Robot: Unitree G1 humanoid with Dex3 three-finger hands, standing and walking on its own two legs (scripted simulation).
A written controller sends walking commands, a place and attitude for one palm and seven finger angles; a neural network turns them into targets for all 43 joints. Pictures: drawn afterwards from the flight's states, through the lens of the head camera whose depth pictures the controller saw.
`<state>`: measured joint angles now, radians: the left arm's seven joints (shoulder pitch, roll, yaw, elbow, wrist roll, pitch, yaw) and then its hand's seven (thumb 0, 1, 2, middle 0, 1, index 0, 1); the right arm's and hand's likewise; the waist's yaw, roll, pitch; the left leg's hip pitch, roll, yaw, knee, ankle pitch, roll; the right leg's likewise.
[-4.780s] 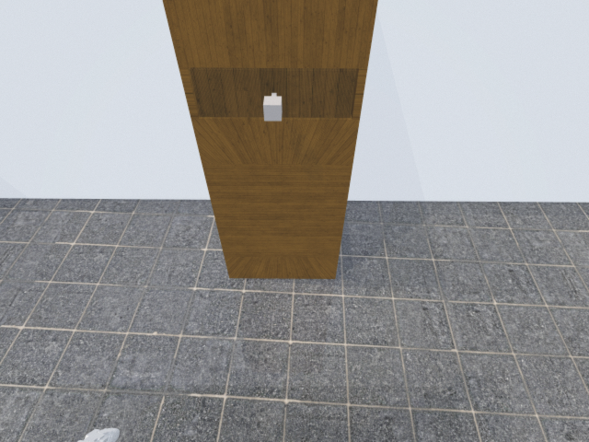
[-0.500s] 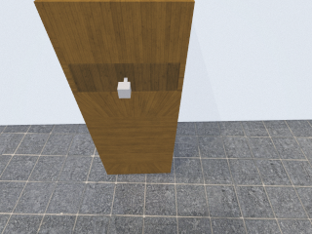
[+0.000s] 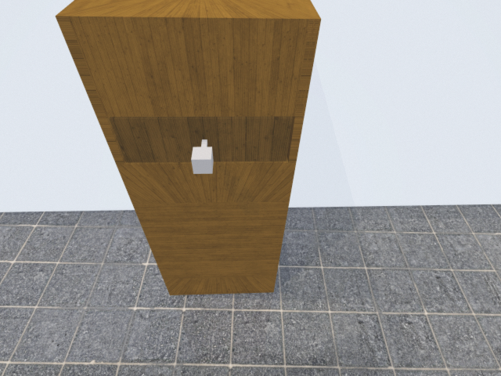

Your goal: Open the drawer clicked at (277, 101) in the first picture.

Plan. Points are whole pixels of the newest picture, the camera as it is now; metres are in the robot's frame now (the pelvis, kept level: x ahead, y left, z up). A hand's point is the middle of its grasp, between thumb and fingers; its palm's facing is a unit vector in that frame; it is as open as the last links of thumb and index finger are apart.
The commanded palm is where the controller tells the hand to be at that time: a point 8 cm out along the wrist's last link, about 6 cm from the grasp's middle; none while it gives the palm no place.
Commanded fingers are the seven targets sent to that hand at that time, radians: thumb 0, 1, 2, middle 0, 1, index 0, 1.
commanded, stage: raise the hand with hooked fingers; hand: left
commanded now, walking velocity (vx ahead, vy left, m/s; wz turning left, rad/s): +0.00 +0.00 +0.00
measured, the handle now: (203, 153) +0.54 +0.14 +0.04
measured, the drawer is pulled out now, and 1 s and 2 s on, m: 0.00 0.00 0.00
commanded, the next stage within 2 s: move the hooked fingers above the handle in 1.96 s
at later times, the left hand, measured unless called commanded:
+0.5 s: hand (129, 367) +0.15 +0.20 -0.05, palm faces -0.01 -0.14 -0.99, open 8.7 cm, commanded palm +0.14 +0.22 +0.02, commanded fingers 0.00 0.36 0.67 -0.24 -0.64 -0.24 -0.64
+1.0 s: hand (114, 283) +0.24 +0.22 +0.05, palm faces +0.08 -0.09 -0.99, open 11.6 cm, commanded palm +0.21 +0.22 +0.11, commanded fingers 0.00 -0.22 0.42 -0.28 -1.02 -0.28 -1.02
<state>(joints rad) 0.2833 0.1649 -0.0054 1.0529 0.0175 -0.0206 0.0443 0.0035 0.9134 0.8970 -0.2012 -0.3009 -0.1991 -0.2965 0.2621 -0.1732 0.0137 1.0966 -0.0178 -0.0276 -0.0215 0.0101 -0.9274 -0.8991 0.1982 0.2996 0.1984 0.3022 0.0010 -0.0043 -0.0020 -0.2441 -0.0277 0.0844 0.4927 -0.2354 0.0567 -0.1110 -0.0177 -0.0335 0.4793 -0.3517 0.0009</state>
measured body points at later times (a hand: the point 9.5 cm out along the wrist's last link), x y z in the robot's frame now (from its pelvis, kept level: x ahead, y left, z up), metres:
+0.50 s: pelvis -0.04 -0.02 -0.03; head -0.03 -0.05 +0.42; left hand +0.15 +0.20 +0.00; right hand +0.21 -0.25 -0.10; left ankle +0.02 +0.08 -0.74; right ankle -0.04 -0.11 -0.74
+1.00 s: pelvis +0.00 -0.03 -0.01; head +0.02 -0.06 +0.44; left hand +0.23 +0.22 +0.10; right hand +0.20 -0.25 -0.12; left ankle +0.02 +0.08 -0.74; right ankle -0.04 -0.11 -0.74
